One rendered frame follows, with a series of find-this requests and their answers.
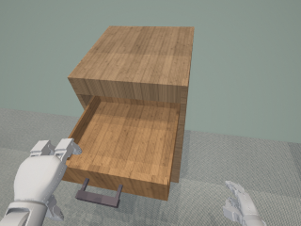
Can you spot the handle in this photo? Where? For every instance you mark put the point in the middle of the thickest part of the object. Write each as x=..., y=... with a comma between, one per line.
x=101, y=199

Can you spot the drawer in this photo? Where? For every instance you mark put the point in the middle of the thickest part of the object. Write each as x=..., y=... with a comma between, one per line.
x=126, y=142

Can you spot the cabinet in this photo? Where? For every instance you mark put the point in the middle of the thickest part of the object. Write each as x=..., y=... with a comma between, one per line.
x=150, y=63

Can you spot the left robot hand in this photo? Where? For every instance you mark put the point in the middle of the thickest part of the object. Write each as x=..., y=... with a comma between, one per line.
x=40, y=174

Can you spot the robot right forearm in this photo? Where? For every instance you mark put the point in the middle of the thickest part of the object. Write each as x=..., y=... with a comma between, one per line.
x=252, y=220

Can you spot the robot left forearm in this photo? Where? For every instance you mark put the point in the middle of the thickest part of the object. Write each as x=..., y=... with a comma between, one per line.
x=24, y=213

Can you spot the right robot hand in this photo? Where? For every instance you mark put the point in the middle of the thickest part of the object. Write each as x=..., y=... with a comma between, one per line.
x=234, y=209

